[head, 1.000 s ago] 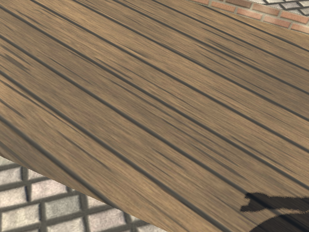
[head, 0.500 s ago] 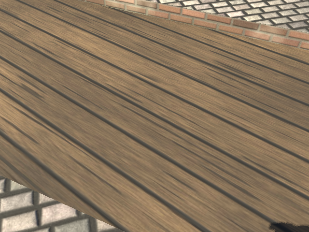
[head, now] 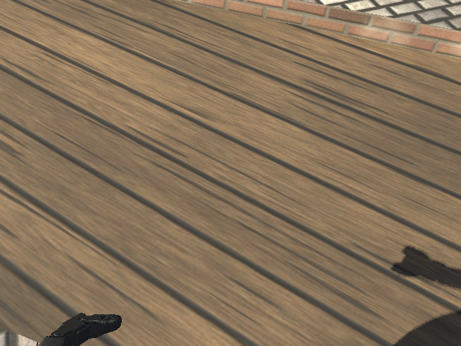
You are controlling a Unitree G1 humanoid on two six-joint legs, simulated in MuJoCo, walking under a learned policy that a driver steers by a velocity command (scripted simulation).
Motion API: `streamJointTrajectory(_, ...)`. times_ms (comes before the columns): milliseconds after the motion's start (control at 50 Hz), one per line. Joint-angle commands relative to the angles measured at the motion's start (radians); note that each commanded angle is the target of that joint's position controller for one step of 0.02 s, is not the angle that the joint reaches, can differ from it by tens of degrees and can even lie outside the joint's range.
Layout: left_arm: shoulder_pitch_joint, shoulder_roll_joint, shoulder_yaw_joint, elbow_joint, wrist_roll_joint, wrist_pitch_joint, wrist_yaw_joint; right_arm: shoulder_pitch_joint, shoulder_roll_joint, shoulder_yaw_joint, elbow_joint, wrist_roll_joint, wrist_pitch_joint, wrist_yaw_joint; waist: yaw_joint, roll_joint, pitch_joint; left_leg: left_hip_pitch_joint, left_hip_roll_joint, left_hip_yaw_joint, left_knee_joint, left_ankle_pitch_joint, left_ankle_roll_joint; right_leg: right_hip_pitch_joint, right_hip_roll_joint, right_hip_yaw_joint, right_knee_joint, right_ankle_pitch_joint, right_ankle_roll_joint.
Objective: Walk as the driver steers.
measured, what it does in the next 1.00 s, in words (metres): walks ahead, turning right: left foot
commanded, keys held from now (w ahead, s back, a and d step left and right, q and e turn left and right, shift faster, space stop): e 0.22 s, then w+e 0.78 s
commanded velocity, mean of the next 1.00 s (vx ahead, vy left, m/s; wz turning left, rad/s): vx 0.32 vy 0.00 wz -0.46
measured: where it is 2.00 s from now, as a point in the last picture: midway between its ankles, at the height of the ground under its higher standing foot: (360, 258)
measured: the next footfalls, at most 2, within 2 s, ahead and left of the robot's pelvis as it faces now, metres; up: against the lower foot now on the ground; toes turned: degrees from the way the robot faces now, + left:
left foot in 0.42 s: +0.15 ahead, +0.13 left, +0.00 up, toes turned -13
right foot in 1.04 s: +0.39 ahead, -0.30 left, -0.15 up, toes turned -34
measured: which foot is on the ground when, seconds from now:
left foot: up 0.00-0.40, down 0.42-1.00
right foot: down 0.00-0.40, up 0.42-1.00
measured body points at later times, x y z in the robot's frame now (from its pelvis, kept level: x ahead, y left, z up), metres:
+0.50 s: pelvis +0.10 +0.02 +0.02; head +0.10 +0.05 +0.47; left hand +0.28 +0.28 -0.09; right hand +0.17 -0.27 -0.06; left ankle +0.11 +0.13 -0.72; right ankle +0.10 -0.10 -0.68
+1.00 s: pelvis +0.30 -0.11 -0.07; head +0.33 -0.14 +0.38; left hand +0.62 -0.05 -0.15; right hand +0.10 -0.33 -0.19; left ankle +0.12 +0.13 -0.71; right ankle +0.37 -0.30 -0.79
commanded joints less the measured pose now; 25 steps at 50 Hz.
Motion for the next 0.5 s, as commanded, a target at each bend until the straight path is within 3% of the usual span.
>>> streamJointTrajectory(20,0.338,0.172,0.041,0.017,0.001,0.012,0.007,0.193,-0.074,-0.009,-0.017,0.016,-0.027,0.012,0.117,-0.24,-0.378,-0.475,-0.086,-0.182,0.728,-0.176,-0.016,0.696,-0.381,0.569,-0.138,0.9,-0.327)
streamJointTrajectory(40,0.265,0.163,0.044,0.024,-0.021,0.02,-0.003,0.084,-0.122,-0.02,-0.053,0.04,-0.015,0.008,0.104,-0.183,-0.273,-0.567,-0.038,-0.115,0.76,-0.098,-0.029,0.595,-0.362,0.504,-0.204,0.66,-0.328)
streamJointTrajectory(60,0.168,0.108,0.023,0.009,-0.027,0.025,-0.005,-0.043,-0.134,-0.021,-0.093,0.009,0.003,-0.009,0.091,-0.021,-0.144,-0.551,0.011,-0.062,0.714,-0.005,-0.026,0.405,-0.309,0.435,-0.28,0.493,-0.278)
streamJointTrajectory(80,0.1,0.129,0.026,-0.014,-0.018,0.02,-0.007,-0.07,-0.109,-0.018,-0.12,-0.003,0.022,-0.024,0.06,-0.06,-0.093,-0.519,0.036,-0.064,0.692,0.045,-0.04,0.283,-0.305,0.411,-0.296,0.488,-0.292)
streamJointTrajectory(100,0.069,0.154,0.035,-0.021,-0.015,0.019,-0.008,-0.059,-0.109,-0.019,-0.128,-0.01,0.044,-0.034,0.038,-0.064,-0.069,-0.473,0.056,-0.064,0.653,0.065,-0.047,0.198,-0.275,0.377,-0.325,0.436,-0.281)
streamJointTrajectory(120,0.062,0.159,0.039,-0.021,-0.011,0.023,-0.006,-0.064,-0.114,-0.024,-0.137,-0.012,0.053,-0.042,0.027,-0.045,-0.073,-0.438,0.063,-0.067,0.58,0.084,-0.04,0.154,-0.242,0.349,-0.342,0.364,-0.256)
streamJointTrajectory(140,0.061,0.163,0.041,-0.022,-0.01,0.026,-0.002,-0.069,-0.095,-0.024,-0.146,-0.007,0.057,-0.046,0.012,-0.026,-0.081,-0.422,0.063,-0.054,0.497,0.09,-0.032,0.14,-0.213,0.322,-0.35,0.349,-0.239)
streamJointTrajectory(180,0.094,0.176,0.046,-0.01,-0.013,0.033,0.013,-0.128,-0.097,-0.025,-0.178,-0.012,0.059,-0.056,0.029,-0.041,-0.108,-0.416,0.054,-0.05,0.34,0.103,-0.038,0.164,-0.201,0.293,-0.337,0.423,-0.236)
streamJointTrajectory(220,0.107,0.198,0.058,-0.003,-0.02,0.057,0.035,-0.185,-0.085,-0.017,-0.206,-0.012,0.06,-0.058,0.046,-0.073,-0.145,-0.376,0.037,-0.055,0.21,0.163,-0.047,0.17,-0.18,0.285,-0.332,0.318,-0.223)
streamJointTrajectory(240,0.126,0.206,0.062,0.003,-0.031,0.072,0.046,-0.209,-0.08,-0.014,-0.223,-0.012,0.059,-0.049,0.057,-0.07,-0.17,-0.355,0.027,-0.055,0.167,0.203,-0.051,0.176,-0.177,0.31,-0.356,0.155,-0.223)
streamJointTrajectory(280,0.125,0.211,0.066,0.002,-0.043,0.093,0.06,-0.258,-0.092,-0.018,-0.253,0.006,0.056,-0.028,0.069,-0.107,-0.154,-0.357,0.015,-0.051,0.089,0.214,-0.039,0.169,-0.17,0.375,-0.401,-0.201,-0.216)
streamJointTrajectory(340,0.148,0.21,0.068,0.002,-0.038,0.106,0.062,-0.267,-0.111,-0.026,-0.274,0.01,0.025,0.002,0.073,-0.12,-0.146,-0.283,-0.011,-0.032,-0.014,0.204,-0.011,0.159,-0.165,0.447,-0.39,-0.36,-0.198)
streamJointTrajectory(380,0.124,0.2,0.065,-0.008,-0.047,0.113,0.061,-0.196,-0.107,-0.036,-0.259,0.007,-0.001,0.016,0.018,-0.107,-0.129,-0.133,-0.016,-0.009,-0.19,0.269,0.027,0.094,-0.118,0.446,-0.345,-0.432,-0.154)
streamJointTrajectory(400,0.126,0.18,0.058,-0.014,-0.052,0.115,0.058,-0.141,-0.123,-0.046,-0.244,0.008,-0.007,0.016,-0.009,-0.079,-0.118,-0.023,0.019,-0.019,-0.267,0.274,0.05,0.018,-0.074,0.424,-0.286,-0.453,-0.121)
streamJointTrajectory(420,0.124,0.115,0.043,-0.025,-0.049,0.113,0.052,-0.038,-0.17,-0.06,-0.224,-0.008,-0.007,0.009,-0.035,0.077,-0.131,0.128,0.202,-0.209,-0.36,0.151,0.111,-0.129,0.012,0.327,-0.018,-0.479,-0.057)
streamJointTrajectory(440,0.117,0.108,0.046,-0.069,-0.055,0.096,0.047,-0.027,-0.258,-0.081,-0.223,-0.031,-0.004,0.014,-0.009,0.26,-0.067,0.105,0.372,-0.507,-0.483,-0.051,0.217,-0.329,0.126,0.173,0.2,-0.418,-0.026)
streamJointTrajectory(460,0.09,0.168,0.063,-0.076,-0.043,0.082,0.046,-0.102,-0.245,-0.082,-0.241,-0.031,-0.019,0.016,0.025,0.215,0.015,0.004,0.404,-0.569,-0.529,-0.175,0.258,-0.37,0.043,0.21,0.31,-0.332,-0.015)
streamJointTrajectory(480,0.121,0.199,0.077,-0.052,-0.043,0.08,0.045,-0.161,-0.19,-0.069,-0.254,-0.01,-0.031,0.01,0.052,0.181,0.041,0.005,0.35,-0.482,-0.538,-0.128,0.226,-0.374,0.03,0.214,0.355,-0.235,-0.001)
streamJointTrajectory(500,0.174,0.185,0.078,-0.016,-0.035,0.084,0.043,-0.191,-0.155,-0.061,-0.26,0.005,-0.039,0.007,0.07,0.168,0.026,0.018,0.308,-0.397,-0.535,-0.036,0.2,-0.357,0.018,0.197,0.412,-0.171,0.02)
Keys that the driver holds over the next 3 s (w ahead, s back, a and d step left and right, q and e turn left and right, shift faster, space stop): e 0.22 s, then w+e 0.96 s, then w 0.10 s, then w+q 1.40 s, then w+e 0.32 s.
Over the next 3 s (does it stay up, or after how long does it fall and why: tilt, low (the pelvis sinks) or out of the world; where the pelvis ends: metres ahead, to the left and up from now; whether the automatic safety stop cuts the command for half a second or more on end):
stays up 1.34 -0.59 -0.14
